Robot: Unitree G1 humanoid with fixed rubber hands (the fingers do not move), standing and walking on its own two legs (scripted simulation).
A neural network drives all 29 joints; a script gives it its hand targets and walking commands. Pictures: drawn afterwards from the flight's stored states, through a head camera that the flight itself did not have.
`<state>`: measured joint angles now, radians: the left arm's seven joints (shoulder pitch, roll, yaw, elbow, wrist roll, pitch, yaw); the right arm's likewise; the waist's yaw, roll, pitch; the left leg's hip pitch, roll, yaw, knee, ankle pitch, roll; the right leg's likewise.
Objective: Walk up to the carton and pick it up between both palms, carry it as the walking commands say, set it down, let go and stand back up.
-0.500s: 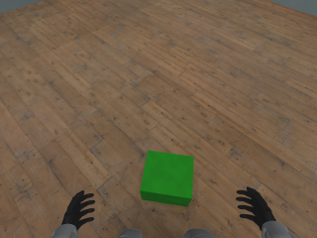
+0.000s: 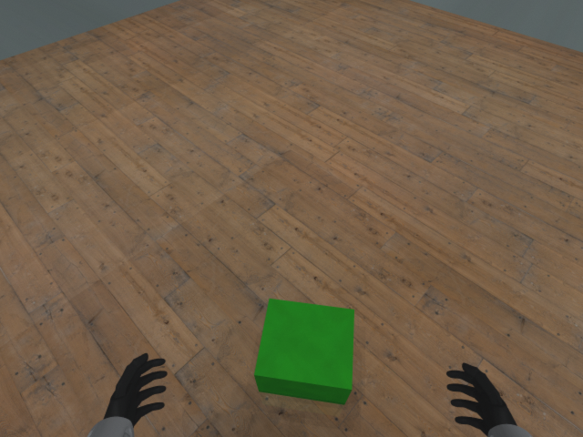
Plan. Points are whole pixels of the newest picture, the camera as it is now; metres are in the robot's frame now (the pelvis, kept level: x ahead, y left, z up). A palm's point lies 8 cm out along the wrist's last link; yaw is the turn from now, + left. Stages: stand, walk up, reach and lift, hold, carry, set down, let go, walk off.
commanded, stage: stand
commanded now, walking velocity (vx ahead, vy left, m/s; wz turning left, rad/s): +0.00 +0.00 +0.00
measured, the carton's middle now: (306, 350) +0.45 -0.02 -0.67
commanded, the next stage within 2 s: none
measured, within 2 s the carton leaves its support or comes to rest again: neither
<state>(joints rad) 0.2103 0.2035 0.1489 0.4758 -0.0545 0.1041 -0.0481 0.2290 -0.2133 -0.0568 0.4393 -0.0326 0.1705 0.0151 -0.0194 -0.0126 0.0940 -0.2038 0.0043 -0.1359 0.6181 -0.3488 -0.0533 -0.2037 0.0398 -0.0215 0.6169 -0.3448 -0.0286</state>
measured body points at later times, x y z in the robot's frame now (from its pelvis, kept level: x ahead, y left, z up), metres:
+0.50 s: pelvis +0.01 +0.00 +0.00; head -0.05 +0.01 +0.45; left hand +0.17 +0.29 -0.06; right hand +0.14 -0.25 -0.09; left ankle +0.00 +0.16 -0.73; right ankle +0.00 -0.09 -0.73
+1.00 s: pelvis +0.00 +0.00 +0.00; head -0.05 +0.01 +0.45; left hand +0.15 +0.29 -0.08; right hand +0.13 -0.25 -0.10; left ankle +0.00 +0.16 -0.73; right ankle +0.00 -0.09 -0.73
